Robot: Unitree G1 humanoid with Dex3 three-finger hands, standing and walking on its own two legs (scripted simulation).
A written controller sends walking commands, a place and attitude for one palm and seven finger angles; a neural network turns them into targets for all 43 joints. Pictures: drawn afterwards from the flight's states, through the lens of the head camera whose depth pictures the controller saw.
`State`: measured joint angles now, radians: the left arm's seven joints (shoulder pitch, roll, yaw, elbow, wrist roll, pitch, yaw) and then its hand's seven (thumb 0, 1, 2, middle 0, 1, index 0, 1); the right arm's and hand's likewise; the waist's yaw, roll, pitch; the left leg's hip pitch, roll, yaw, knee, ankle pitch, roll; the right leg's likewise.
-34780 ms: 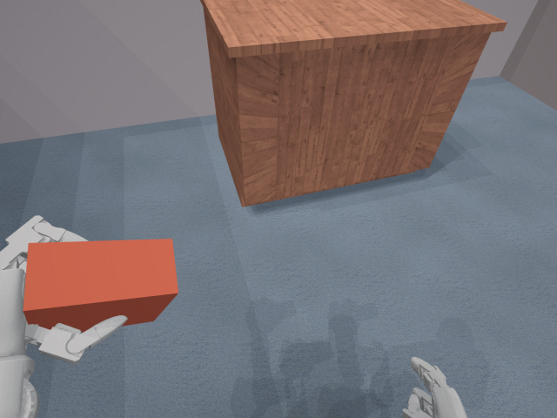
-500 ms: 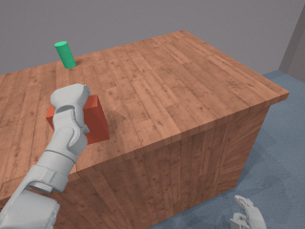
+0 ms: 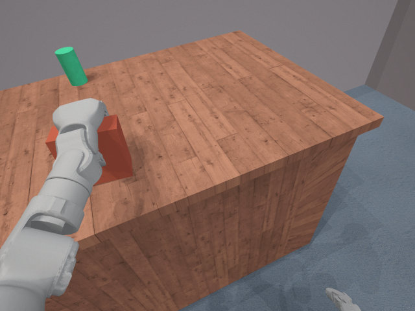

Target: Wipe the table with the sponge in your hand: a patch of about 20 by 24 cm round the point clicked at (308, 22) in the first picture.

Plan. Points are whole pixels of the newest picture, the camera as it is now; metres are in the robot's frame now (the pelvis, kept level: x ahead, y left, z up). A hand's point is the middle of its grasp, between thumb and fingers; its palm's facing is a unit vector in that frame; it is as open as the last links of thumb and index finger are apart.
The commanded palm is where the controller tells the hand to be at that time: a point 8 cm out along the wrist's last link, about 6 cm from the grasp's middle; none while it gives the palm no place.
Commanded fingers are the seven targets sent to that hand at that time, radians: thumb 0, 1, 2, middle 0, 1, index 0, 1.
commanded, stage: wipe forward along the third lane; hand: left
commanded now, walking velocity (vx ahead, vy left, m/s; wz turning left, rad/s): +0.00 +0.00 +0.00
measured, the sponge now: (97, 160) +0.40 +0.26 +0.10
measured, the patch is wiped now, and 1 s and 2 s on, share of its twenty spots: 0.90 1.00 1.00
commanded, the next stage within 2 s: wipe back along the third lane in 0.58 s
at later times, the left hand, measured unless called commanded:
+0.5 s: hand (86, 124) +0.46 +0.29 +0.16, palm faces -0.06 -0.03 -1.00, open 10.3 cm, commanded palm +0.44 +0.30 +0.18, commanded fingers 0.00 0.10 1.30 -1.20 -1.60 -1.20 -1.60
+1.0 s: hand (80, 123) +0.47 +0.31 +0.15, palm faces +0.06 -0.03 -1.00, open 10.3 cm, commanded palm +0.42 +0.29 +0.18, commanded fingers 0.00 0.10 1.30 -1.20 -1.60 -1.20 -1.60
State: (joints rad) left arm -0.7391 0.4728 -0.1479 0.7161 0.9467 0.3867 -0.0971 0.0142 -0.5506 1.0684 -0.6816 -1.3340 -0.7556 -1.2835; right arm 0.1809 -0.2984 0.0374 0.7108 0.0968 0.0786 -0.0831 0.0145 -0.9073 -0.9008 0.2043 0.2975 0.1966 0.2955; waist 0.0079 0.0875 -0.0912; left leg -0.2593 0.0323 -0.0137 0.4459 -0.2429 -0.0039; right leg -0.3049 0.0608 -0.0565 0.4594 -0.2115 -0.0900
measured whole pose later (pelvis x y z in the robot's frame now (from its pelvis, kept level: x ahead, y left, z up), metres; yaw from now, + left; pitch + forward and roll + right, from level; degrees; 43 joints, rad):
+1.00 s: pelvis +0.04 +0.07 +0.00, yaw -1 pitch +6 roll -1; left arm -0.78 0.42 -0.19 0.74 0.95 0.42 0.04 0.01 -0.54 1.07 -0.67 -1.35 -0.73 -1.32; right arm 0.20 -0.28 0.02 0.73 0.10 0.12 -0.04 0.01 -0.91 -0.90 0.20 0.30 0.20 0.30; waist 0.02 0.08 -0.13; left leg -0.25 -0.03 0.03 0.40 -0.27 0.05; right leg -0.28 0.01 -0.01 0.37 -0.20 0.00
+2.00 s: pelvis +0.03 +0.04 +0.00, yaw +0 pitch +1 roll +0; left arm -0.37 0.35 -0.33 0.04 0.96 0.73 -0.02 0.01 -0.50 1.06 -0.63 -1.37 -0.70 -1.34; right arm 0.02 -0.27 0.08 0.62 0.11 0.20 0.03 0.02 -0.91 -0.90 0.20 0.30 0.20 0.30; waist 0.08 0.10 -0.11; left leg -0.18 -0.01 0.01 0.49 -0.32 0.02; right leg -0.23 0.02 -0.03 0.50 -0.28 -0.03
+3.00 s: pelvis +0.01 +0.02 +0.00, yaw -2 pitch -2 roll +1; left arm -0.11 0.51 -0.09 -0.21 0.82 0.64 -0.09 -0.02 -0.51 1.06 -0.65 -1.36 -0.72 -1.32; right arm 0.05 -0.30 0.06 0.61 0.10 0.14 -0.06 0.02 -0.91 -0.90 0.20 0.30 0.19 0.30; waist 0.09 0.12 -0.07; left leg -0.15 0.02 0.02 0.48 -0.30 -0.02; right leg -0.22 0.05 -0.02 0.51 -0.27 -0.07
